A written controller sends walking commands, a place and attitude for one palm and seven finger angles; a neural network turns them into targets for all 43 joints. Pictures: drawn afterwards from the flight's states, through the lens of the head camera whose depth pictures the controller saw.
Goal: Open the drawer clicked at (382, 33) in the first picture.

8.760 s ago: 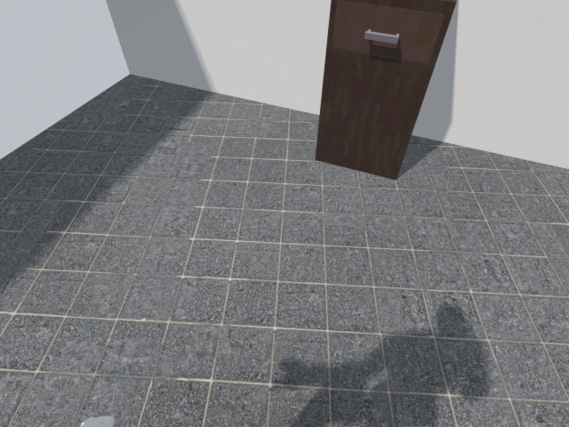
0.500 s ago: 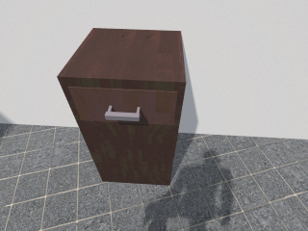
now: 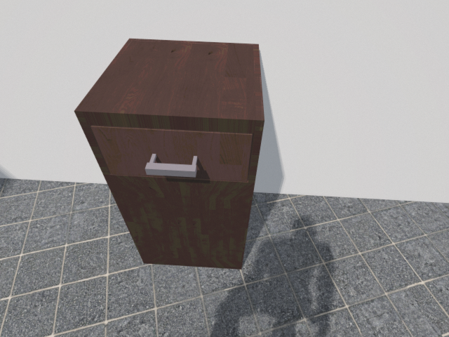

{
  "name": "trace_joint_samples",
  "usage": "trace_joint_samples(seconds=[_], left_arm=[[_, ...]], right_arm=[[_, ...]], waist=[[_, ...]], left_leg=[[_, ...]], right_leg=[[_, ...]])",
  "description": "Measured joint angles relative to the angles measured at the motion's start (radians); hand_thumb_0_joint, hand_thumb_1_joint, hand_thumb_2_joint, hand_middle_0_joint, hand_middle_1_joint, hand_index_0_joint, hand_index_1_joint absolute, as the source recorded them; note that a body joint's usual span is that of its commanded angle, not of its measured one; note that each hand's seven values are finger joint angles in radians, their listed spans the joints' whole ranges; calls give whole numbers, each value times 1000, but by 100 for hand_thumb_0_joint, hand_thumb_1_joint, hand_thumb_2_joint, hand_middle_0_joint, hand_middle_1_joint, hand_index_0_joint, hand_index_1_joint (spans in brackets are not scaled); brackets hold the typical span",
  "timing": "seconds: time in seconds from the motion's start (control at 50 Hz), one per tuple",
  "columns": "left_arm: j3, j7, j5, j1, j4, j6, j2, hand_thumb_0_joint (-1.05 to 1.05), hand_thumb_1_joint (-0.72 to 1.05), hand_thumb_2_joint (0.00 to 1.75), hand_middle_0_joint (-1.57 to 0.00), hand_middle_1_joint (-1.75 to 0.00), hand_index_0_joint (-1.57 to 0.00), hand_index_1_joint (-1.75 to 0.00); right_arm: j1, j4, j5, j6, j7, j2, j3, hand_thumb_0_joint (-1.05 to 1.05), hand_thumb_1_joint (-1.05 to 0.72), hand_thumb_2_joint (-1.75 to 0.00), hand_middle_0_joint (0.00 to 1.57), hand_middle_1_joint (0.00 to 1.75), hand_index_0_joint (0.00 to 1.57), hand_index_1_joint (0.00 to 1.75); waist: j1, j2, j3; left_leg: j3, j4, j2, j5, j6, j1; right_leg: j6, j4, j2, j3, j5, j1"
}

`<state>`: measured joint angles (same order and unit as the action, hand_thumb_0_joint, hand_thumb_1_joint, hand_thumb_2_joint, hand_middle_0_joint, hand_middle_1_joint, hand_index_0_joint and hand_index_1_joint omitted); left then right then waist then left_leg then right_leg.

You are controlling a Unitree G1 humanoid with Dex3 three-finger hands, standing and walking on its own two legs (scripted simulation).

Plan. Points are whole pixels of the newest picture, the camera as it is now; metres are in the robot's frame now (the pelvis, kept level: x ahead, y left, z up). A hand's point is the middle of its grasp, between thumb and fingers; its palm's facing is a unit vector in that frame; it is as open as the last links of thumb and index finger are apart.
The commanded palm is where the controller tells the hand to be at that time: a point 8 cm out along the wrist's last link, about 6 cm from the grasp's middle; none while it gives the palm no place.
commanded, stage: look again from close up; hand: left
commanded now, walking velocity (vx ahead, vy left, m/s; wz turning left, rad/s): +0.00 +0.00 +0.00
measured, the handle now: (172, 164) +0.54 +0.17 -0.05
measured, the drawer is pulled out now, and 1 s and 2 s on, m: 0.00 0.00 0.00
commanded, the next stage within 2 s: raise the hand with hooked fingers in 0.18 s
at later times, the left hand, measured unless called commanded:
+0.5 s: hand (124, 335) +0.15 +0.19 -0.07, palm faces -0.10 -0.64 -0.76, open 7.6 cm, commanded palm +0.12 +0.20 -0.04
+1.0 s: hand (121, 279) +0.23 +0.21 -0.03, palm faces +0.08 -0.12 -0.99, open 10.4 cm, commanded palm +0.19 +0.21 +0.02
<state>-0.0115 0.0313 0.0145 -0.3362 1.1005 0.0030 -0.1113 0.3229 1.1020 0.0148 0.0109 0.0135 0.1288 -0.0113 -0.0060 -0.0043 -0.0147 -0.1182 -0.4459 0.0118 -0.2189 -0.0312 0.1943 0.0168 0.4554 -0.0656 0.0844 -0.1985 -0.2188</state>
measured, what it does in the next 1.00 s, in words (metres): lowers itself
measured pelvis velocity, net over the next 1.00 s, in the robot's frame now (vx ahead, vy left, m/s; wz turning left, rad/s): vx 0.02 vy -0.03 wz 0.04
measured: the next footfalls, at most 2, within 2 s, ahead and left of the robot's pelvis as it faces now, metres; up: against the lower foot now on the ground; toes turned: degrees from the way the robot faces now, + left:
none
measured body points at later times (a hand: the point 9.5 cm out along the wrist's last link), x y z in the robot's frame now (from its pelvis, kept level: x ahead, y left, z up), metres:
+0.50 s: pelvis +0.00 -0.01 -0.02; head -0.01 -0.05 +0.43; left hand +0.15 +0.22 -0.02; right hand +0.10 -0.28 -0.13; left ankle +0.02 +0.10 -0.74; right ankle +0.03 -0.13 -0.74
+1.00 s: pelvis +0.02 -0.03 -0.05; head +0.07 -0.06 +0.40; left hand +0.22 +0.21 +0.03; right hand +0.29 -0.20 -0.13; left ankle +0.02 +0.10 -0.74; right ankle +0.03 -0.12 -0.74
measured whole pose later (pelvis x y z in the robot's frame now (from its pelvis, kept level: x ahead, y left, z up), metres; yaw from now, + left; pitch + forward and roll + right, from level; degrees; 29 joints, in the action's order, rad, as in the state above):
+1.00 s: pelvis +0.02 -0.03 -0.05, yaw +2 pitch +10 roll +1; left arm -0.04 0.40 1.04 -0.36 -0.08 0.07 -0.35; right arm 0.04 0.51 0.08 -0.10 -0.05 0.18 -0.02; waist 0.11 0.03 0.11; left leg -0.02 -0.91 0.01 -0.46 0.01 0.64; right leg -0.04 0.94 0.01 0.02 -0.47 -0.66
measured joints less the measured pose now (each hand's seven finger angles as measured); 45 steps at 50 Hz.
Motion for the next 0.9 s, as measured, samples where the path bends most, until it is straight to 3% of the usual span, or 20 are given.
trace_joint_samples(seconds=[0.3, 0.34, 0.4, 0.44, 0.5, 0.54, 0.58, 0.66, 0.72, 0.78, 0.84, 0.9], left_arm=[[2, 9, 1, -5, 1, 9, 13, 0, 90, 90, -20, -30, -20, -30], [-65, 44, 56, -111, -320, -134, -31, 4, 94, 90, -20, -30, -20, -30], [-94, 149, 107, -223, -693, -147, -117, 8, 95, 89, -21, -31, -21, -32], [-114, 202, 202, -224, -863, -146, -157, 8, 93, 88, -21, -33, -21, -33], [-146, 271, 438, -145, -999, -112, -182, 6, 87, 86, -21, -36, -20, -36], [-143, 313, 609, -82, -1021, -65, -167, 4, 82, 84, -21, -38, -20, -38], [-124, 340, 751, -54, -1025, -13, -141, 3, 77, 83, -21, -41, -21, -41], [-104, 363, 942, -85, -1042, 68, -132, 1, 67, 79, -21, -46, -21, -46], [-95, 391, 1033, -141, -1059, 94, -158, 0, 59, 76, -22, -50, -23, -50], [-70, 416, 1086, -171, -1075, 107, -207, 0, 51, 73, -24, -55, -24, -55], [-33, 428, 1092, -150, -1099, 125, -252, 0, 43, 70, -25, -60, -25, -60], [-15, 421, 1062, -94, -1132, 124, -265, 0, 36, 67, -26, -64, -26, -64]], right_arm=[[12, 13, -1, -2, 0, -18, 4, 0, -90, -90, 20, 30, 20, 30], [41, -67, -28, 41, 31, -2, -24, 1, -91, -90, 20, 30, 20, 30], [82, -154, -82, 188, 79, 43, -6, 3, -93, -90, 20, 30, 20, 30], [68, -212, -84, 254, 91, 84, 8, 4, -93, -90, 20, 30, 20, 30], [11, -321, -42, 280, 81, 142, 32, 3, -93, -90, 20, 30, 20, 30], [-45, -392, -3, 242, 58, 168, 53, 3, -92, -90, 20, 30, 20, 30], [-111, -453, 19, 170, 29, 178, 68, 2, -92, -90, 20, 30, 20, 30], [-209, -552, 30, 29, -20, 159, 78, 2, -91, -90, 19, 30, 20, 30], [-251, -606, 43, -28, -43, 147, 75, 1, -91, -90, 19, 30, 20, 30], [-282, -632, 63, -56, -55, 134, 67, 1, -90, -90, 19, 30, 20, 30], [-308, -631, 81, -68, -60, 118, 53, 1, -90, -90, 20, 30, 20, 30], [-321, -618, 87, -76, -65, 98, 33, 1, -90, -90, 20, 30, 20, 30]], waist=[[2, 6, -5], [17, 0, -22], [12, 12, 7], [-2, 32, 27], [-26, 55, 68], [-26, 58, 94], [-3, 49, 113], [50, -6, 133], [91, -35, 132], [121, -43, 137], [135, -29, 140], [133, 0, 141]], left_leg=[[11, -18, 21, -4, 18, 21], [-6, -39, 23, -19, 18, 18], [-2, -80, 9, -41, 17, 47], [10, -119, 2, -56, 14, 83], [37, -189, -17, -76, 13, 168], [46, -228, -26, -90, 12, 216], [38, -250, -26, -103, 15, 243], [19, -278, -15, -127, 23, 288], [28, -316, -7, -146, 31, 332], [52, -376, -3, -175, 38, 390], [82, -444, -4, -207, 41, 444], [105, -493, -7, -233, 45, 475]], right_leg=[[-16, 1, 19, 12, -2, -10], [-24, 44, 19, -7, -19, -27], [-24, 119, 3, -10, -66, -66], [-26, 161, 2, -15, -87, -99], [-34, 238, 21, -52, -121, -180], [-41, 283, 40, -86, -140, -231], [-38, 309, 54, -114, -143, -272], [-44, 354, 74, -142, -160, -337], [-55, 387, 81, -132, -179, -376], [-62, 432, 82, -108, -208, -420], [-67, 482, 79, -78, -241, -454], [-67, 514, 75, -56, -267, -471]])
